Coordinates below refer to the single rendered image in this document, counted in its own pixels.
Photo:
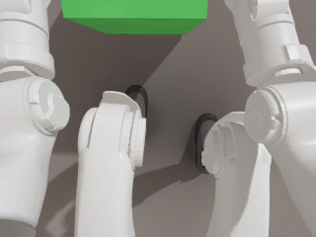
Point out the robot left forearm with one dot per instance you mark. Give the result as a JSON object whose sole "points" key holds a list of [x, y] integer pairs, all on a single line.
{"points": [[24, 40]]}

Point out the robot right forearm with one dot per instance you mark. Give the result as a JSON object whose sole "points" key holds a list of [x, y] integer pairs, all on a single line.
{"points": [[270, 45]]}

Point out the robot left foot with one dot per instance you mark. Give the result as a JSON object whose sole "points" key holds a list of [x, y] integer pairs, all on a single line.
{"points": [[139, 95]]}

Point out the left robot upper arm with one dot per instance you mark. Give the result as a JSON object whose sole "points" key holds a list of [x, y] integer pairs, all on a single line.
{"points": [[32, 112]]}

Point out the right robot upper arm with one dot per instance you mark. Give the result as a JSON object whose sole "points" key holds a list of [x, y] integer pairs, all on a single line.
{"points": [[283, 118]]}

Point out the carton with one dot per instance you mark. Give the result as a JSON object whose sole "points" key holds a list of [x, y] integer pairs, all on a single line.
{"points": [[136, 17]]}

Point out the left robot shin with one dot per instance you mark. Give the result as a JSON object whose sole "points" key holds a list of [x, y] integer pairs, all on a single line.
{"points": [[109, 97]]}

